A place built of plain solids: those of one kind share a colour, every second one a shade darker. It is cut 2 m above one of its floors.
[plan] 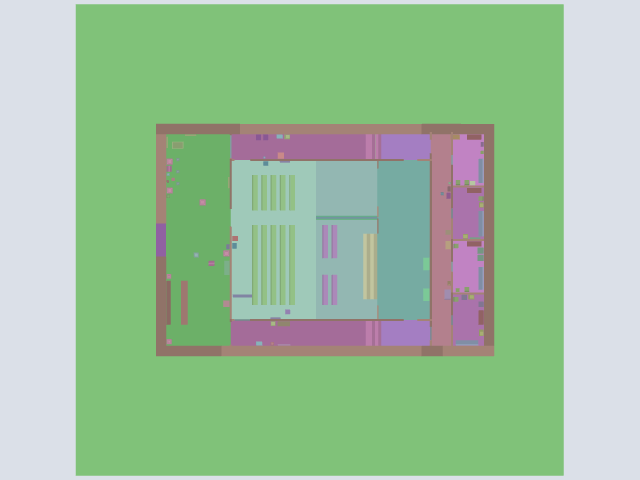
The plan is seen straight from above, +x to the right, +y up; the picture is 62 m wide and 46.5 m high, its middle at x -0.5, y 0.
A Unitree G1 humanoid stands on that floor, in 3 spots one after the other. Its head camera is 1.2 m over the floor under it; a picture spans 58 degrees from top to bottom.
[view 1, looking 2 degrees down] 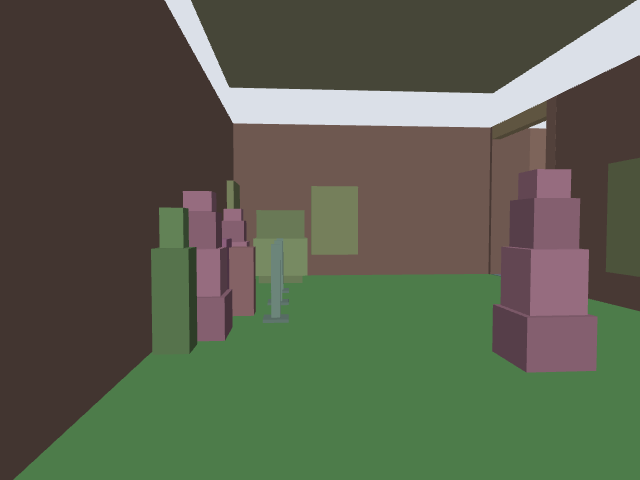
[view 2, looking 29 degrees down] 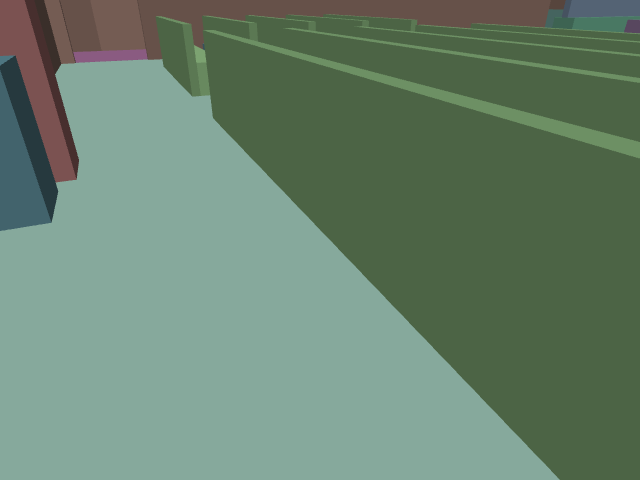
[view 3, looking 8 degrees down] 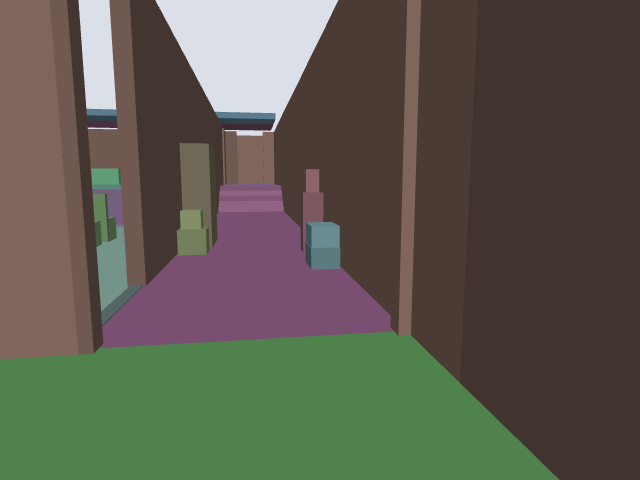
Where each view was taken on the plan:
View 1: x -14.09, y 0.00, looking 86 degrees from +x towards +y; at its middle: poster_case_foyer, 10.11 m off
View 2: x -8.02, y -3.70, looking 66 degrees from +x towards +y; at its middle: floor_parterre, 2.48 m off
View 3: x -12.31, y -9.05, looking -9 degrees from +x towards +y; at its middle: crates_promenade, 5.76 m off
